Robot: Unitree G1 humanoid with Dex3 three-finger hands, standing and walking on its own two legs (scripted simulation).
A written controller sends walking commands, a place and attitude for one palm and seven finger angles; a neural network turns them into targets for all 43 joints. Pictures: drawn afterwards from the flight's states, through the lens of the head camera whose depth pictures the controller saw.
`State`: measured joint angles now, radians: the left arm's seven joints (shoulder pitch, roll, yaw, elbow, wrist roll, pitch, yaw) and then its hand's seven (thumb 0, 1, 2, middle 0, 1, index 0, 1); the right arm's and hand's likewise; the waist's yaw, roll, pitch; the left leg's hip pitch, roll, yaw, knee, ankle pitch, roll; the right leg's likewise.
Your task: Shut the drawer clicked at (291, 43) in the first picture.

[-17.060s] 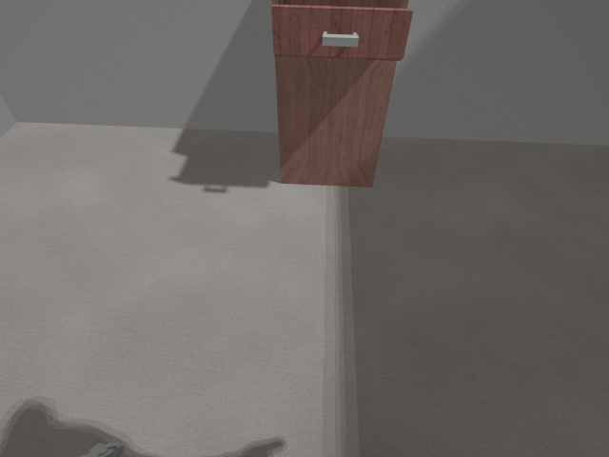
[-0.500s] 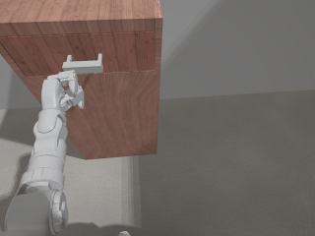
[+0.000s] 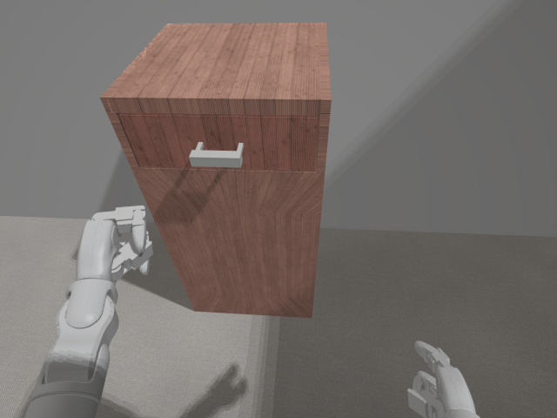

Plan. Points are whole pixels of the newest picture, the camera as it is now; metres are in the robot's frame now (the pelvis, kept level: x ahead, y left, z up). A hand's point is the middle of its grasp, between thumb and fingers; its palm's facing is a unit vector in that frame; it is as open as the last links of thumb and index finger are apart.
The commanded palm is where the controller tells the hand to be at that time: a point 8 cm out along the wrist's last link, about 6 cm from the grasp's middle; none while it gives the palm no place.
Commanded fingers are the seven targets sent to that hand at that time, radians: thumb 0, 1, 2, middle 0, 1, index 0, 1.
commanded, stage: draw the hand back to the body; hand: left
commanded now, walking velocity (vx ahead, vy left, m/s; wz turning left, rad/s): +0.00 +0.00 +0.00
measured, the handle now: (218, 152) +0.62 +0.19 +0.04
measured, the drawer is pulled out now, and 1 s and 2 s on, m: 0.00 0.00 0.00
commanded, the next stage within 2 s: step back with the hand held close in 0.64 s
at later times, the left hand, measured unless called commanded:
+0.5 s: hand (59, 309) +0.18 +0.24 +0.17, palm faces +0.37 -0.84 -0.40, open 3.3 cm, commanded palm +0.14 +0.29 +0.18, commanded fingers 0.00 0.90 0.90 -1.40 -1.60 -1.40 -1.60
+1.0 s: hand (53, 301) +0.19 +0.26 +0.16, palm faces +0.30 -0.83 -0.48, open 3.3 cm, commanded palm +0.14 +0.30 +0.18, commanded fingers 0.00 0.90 0.90 -1.40 -1.60 -1.40 -1.60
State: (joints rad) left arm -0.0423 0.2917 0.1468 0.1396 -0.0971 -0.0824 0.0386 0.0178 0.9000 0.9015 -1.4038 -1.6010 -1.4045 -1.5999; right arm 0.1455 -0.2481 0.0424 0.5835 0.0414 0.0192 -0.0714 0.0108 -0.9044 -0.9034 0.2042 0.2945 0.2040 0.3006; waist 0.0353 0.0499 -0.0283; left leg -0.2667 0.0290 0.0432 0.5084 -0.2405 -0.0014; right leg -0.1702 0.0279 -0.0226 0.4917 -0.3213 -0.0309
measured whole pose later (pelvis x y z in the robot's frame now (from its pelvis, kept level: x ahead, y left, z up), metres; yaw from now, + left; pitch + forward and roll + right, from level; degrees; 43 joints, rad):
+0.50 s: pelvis +0.01 +0.01 +0.01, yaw -1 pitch -4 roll +0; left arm 0.54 0.33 0.28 -0.44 -0.08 -0.13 0.08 0.02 0.89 0.90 -1.41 -1.60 -1.41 -1.60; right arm 0.20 -0.24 0.01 0.62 0.00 -0.06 -0.07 0.02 -0.90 -0.90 0.21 0.29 0.21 0.30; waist 0.06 0.08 0.01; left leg -0.11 0.03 0.06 0.40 -0.21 0.01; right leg 0.00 0.03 -0.01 0.33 -0.25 -0.02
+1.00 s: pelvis +0.00 +0.03 +0.01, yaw -2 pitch +0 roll -1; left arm 0.58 0.37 0.33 -0.47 -0.05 -0.18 0.08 0.02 0.89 0.90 -1.41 -1.60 -1.41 -1.60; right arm 0.17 -0.24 0.00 0.55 0.00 0.01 -0.07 0.01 -0.90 -0.90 0.21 0.30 0.21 0.30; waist 0.02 0.06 0.00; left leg -0.21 0.02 0.08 0.40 -0.19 0.03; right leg -0.11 0.01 0.02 0.35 -0.23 0.01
